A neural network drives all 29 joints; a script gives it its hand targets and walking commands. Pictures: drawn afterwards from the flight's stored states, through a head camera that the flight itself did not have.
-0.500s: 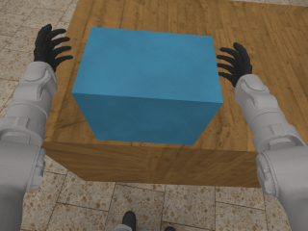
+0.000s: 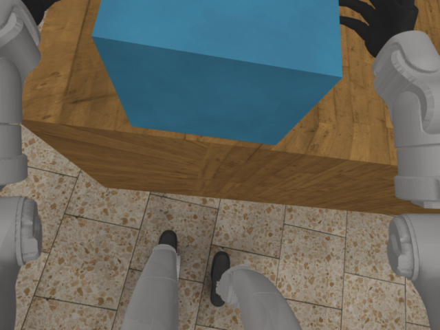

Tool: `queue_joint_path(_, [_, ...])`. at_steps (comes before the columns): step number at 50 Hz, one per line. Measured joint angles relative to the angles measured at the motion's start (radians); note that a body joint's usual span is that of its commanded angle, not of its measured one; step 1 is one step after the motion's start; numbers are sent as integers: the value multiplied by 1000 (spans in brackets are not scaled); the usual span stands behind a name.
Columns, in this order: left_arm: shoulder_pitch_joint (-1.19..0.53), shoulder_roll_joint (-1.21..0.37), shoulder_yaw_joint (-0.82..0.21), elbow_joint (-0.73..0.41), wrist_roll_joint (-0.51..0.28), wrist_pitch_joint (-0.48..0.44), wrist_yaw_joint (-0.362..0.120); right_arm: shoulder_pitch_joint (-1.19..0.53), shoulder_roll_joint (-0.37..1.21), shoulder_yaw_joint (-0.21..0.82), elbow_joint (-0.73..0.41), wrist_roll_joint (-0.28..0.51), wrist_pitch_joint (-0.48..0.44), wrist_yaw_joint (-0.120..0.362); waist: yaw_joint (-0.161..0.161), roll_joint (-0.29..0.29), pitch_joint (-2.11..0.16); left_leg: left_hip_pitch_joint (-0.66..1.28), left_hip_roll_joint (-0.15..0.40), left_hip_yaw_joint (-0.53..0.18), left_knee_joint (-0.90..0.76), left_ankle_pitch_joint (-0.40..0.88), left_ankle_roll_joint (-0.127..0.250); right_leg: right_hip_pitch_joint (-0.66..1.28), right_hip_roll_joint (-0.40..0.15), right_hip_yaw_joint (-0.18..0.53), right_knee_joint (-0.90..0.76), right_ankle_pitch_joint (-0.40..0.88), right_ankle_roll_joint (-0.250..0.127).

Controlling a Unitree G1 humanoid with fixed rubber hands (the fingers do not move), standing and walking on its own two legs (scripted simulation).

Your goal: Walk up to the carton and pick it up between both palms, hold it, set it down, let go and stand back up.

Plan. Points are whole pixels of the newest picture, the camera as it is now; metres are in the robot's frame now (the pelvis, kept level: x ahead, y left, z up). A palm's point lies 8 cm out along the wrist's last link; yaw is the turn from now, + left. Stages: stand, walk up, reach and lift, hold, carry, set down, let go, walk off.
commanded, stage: set down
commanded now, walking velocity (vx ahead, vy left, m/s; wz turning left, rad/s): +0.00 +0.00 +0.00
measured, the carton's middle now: (217, 56) +0.52 +0.07 +0.03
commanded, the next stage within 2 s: let go in 1.70 s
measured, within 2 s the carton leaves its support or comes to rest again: neither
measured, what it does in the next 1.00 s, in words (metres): shifts its weight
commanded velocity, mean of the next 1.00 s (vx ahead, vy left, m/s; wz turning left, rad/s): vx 0.00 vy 0.00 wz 0.00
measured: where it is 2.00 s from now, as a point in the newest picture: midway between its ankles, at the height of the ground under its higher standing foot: (191, 277)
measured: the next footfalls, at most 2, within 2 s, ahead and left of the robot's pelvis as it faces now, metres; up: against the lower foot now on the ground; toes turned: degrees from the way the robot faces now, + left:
none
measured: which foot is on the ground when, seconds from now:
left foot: down 0.00-1.00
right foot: down 0.00-1.00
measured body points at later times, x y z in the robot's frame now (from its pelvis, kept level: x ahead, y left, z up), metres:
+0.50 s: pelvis +0.08 +0.06 +0.01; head +0.08 +0.10 +0.46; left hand +0.35 +0.32 +0.05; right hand +0.38 -0.16 +0.03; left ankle +0.12 +0.12 -0.73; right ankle +0.06 -0.11 -0.73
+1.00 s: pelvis +0.08 +0.03 +0.01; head +0.14 +0.07 +0.45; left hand +0.23 +0.28 -0.10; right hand +0.23 -0.21 -0.07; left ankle +0.12 +0.12 -0.73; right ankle +0.06 -0.11 -0.73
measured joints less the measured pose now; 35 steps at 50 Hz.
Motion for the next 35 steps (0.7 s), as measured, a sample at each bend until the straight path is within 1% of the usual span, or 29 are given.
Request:
queue_joint_path(3, [-24,30,0,37,-8,-52,23,-49,8,-24,31,-25,-37,-9,9,-23,-22,-21,8,-2,3,8,-4,-21,8,-1,2,8,-8])
queue_joint_path(5, [-51,48,-16,107,-27,-89,25,-101,5,-19,96,-26,-46,-10,10,-23,-46,-50,10,-6,5,17,-3,-48,10,-6,1,16,-8])
queue_joint_path(7, [-51,48,-47,204,-46,-126,11,-131,15,-8,190,-32,-52,-6,5,-15,-108,-101,6,-14,2,26,1,-92,8,-14,-8,27,-7])
queue_joint_path(8, [-33,40,-65,247,-49,-146,-1,-128,26,-20,219,-48,-71,-10,0,-8,-146,-126,2,-19,-4,33,4,-114,4,-20,-17,33,-7])
queue_joint_path(9, [4,25,-76,277,-40,-167,-15,-110,40,-39,233,-67,-90,-10,-5,0,-192,-153,-3,-23,-14,40,6,-136,0,-24,-31,41,-5])
queue_joint_path(11, [129,-24,-70,303,6,-213,-46,-30,80,-81,213,-117,-128,6,-22,20,-290,-191,-15,-29,-48,58,15,-164,-10,-30,-79,62,4])
queue_joint_path(13, [297,-88,-42,289,68,-259,-75,87,129,-113,168,-174,-177,16,-42,40,-399,-221,-29,-32,-85,71,27,-182,-22,-34,-134,81,15])
queue_joint_path(15, [474,-154,-8,237,125,-304,-92,217,170,-139,129,-227,-218,21,-56,48,-486,-228,-43,-27,-117,75,37,-184,-35,-31,-174,90,21])
queue_joint_path(16, [561,-186,6,201,148,-322,-94,289,184,-145,122,-242,-230,31,-60,45,-534,-232,-50,-22,-131,75,42,-189,-41,-27,-188,89,21])
queue_joint_path(19, [795,-265,0,71,180,-409,-74,528,208,-156,152,-243,-265,80,-63,30,-674,-240,-66,-13,-156,62,51,-195,-56,-20,-217,77,3])
queue_joint_path(21, [912,-298,-24,-12,185,-458,-60,685,217,-153,187,-231,-298,121,-55,21,-736,-225,-73,-8,-160,45,56,-175,-63,-16,-233,65,-8])
queue_joint_path(23, [1001,-316,-44,-53,196,-537,-53,820,225,-130,218,-219,-343,161,-47,21,-763,-192,-79,2,-156,24,62,-138,-70,-6,-244,56,-2])
queue_joint_path(26, [1092,-323,-59,-42,204,-642,-48,967,227,-80,241,-210,-424,206,-39,45,-738,-115,-82,27,-135,-14,67,-64,-78,18,-236,35,18])
queue_joint_path(29, [1159,-314,-75,7,183,-698,-46,1070,217,-48,217,-213,-514,223,-47,88,-659,-34,-81,50,-100,-53,71,9,-81,43,-199,5,30])
queue_joint_path(32, [1222,-299,-110,47,131,-706,-42,1146,195,-40,158,-201,-576,218,-68,125,-572,20,-78,71,-62,-86,72,51,-82,63,-151,-24,40])
queue_joint_path(35, [1282,-293,-143,62,100,-695,-36,1207,171,-40,96,-188,-596,213,-81,137,-506,51,-74,91,-39,-104,76,66,-81,85,-109,-45,55])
